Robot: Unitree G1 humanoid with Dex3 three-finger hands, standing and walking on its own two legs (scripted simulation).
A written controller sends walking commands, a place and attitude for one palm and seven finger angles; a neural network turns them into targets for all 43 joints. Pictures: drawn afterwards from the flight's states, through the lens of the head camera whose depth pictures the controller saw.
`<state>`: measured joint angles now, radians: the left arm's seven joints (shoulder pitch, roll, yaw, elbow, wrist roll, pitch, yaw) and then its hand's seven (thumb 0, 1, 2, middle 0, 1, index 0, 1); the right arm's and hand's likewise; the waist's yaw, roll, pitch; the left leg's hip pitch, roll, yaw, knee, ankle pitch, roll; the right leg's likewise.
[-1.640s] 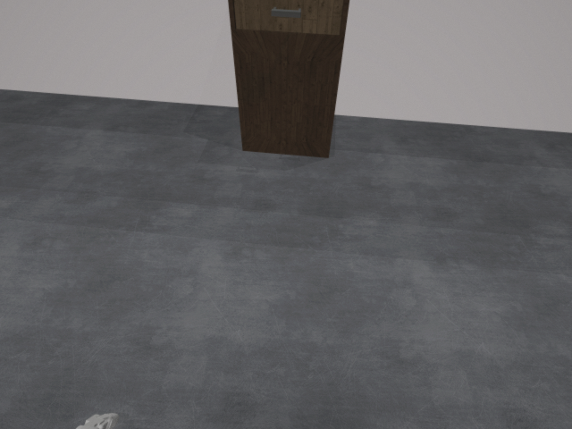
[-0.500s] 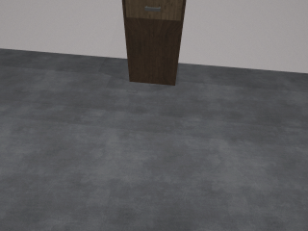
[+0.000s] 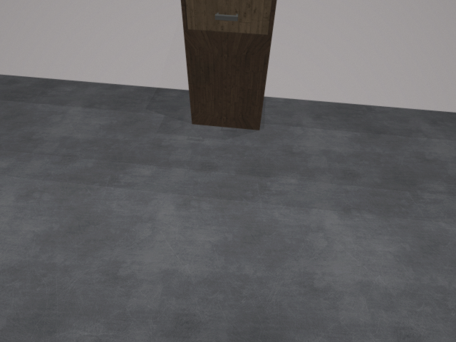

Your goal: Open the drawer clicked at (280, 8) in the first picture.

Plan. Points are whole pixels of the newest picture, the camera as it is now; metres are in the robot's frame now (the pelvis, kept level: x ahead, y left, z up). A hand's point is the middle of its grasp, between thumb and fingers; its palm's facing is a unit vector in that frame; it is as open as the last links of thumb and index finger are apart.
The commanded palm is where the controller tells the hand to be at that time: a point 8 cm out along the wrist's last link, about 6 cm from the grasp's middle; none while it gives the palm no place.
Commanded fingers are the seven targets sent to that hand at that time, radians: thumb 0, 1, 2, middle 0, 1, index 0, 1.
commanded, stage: walk to a spot facing it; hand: left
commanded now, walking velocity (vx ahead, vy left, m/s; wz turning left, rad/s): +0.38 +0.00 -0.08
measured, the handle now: (226, 16) +1.63 +0.11 -0.02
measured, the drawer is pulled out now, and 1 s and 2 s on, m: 0.00 0.00 0.00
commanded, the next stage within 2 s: take the last steps up to it in 1.68 s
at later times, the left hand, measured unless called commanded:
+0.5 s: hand (157, 304) +0.24 +0.18 -0.18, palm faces -0.11 -0.98 -0.16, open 7.4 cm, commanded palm none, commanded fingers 0.00 0.90 0.90 -0.20 -0.30 -0.20 -0.30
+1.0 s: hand (167, 264) +0.34 +0.18 -0.21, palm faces +0.05 -0.99 -0.12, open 7.3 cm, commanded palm none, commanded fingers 0.00 0.90 0.90 -0.20 -0.30 -0.20 -0.30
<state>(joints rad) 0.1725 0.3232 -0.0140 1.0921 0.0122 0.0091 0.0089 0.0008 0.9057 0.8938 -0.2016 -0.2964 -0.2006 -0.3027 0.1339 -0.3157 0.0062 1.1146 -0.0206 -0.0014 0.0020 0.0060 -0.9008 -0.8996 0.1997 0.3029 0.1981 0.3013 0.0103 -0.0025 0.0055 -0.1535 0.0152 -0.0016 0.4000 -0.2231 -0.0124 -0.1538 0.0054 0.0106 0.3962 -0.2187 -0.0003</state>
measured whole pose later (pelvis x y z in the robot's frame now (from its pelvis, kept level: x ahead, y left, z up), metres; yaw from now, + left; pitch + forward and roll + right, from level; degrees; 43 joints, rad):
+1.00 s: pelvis +0.38 +0.01 -0.02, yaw -2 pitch -1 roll -3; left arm 0.38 0.19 0.05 1.11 0.02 -0.04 0.00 0.00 0.92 0.89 -0.20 -0.30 -0.20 -0.30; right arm 0.17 -0.16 -0.06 1.01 -0.03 -0.06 0.02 0.00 -0.92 -0.90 0.19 0.30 0.19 0.30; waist 0.03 -0.04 0.01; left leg -0.39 0.10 0.14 0.64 -0.25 0.02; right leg -0.11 -0.05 -0.16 0.56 -0.41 0.01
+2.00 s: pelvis +0.79 -0.01 -0.02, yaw -4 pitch -2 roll -2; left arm 0.37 0.16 0.04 1.13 0.02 -0.03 0.01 0.00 0.91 0.89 -0.20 -0.30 -0.20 -0.30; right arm 0.19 -0.17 -0.05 1.03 -0.03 -0.05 0.02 0.01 -0.92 -0.90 0.19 0.30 0.19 0.30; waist 0.03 -0.03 0.04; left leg -0.38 0.09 0.15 0.62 -0.22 0.03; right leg -0.14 -0.07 -0.18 0.66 -0.44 0.01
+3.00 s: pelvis +1.08 -0.06 -0.02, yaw -4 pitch -1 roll -1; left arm 0.40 0.14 0.02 1.16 0.01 -0.01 0.01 0.00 0.91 0.89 -0.20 -0.30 -0.20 -0.30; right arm 0.14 -0.15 -0.03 1.02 -0.03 -0.05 0.00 0.00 -0.91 -0.90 0.19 0.30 0.19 0.30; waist 0.06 -0.04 0.05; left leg -0.34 0.05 0.14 0.59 -0.23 0.05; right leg -0.16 -0.07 -0.14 0.70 -0.49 0.01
